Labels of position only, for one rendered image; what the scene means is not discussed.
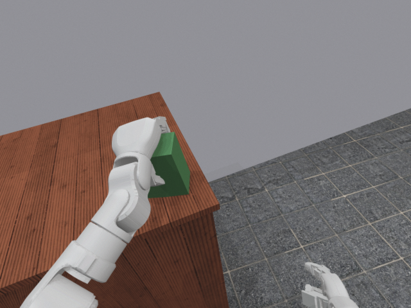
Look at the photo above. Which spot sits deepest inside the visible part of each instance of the table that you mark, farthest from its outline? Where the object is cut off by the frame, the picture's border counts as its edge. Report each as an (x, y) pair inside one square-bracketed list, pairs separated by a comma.
[(54, 179)]

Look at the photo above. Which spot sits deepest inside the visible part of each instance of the left robot hand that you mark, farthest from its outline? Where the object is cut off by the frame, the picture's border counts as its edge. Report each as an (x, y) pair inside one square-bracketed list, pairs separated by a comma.
[(141, 136)]

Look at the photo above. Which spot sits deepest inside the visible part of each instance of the robot left upper arm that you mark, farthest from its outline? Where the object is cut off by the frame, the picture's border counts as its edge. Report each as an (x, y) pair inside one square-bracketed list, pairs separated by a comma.
[(63, 293)]

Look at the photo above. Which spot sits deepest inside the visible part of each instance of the sponge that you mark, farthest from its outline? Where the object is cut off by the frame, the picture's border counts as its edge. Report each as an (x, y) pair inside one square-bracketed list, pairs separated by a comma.
[(169, 163)]

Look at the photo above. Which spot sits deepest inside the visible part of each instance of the right robot hand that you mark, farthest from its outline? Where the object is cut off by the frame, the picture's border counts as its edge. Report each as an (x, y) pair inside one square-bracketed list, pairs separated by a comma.
[(332, 286)]

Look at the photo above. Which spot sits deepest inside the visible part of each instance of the robot left forearm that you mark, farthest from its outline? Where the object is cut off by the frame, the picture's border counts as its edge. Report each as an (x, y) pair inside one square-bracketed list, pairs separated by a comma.
[(124, 211)]

